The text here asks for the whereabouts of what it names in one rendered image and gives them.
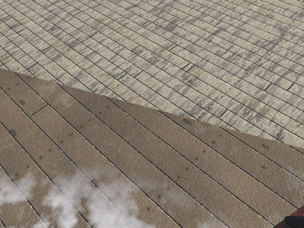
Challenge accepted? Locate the right robot hand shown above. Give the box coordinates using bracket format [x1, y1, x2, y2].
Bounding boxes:
[284, 216, 304, 228]

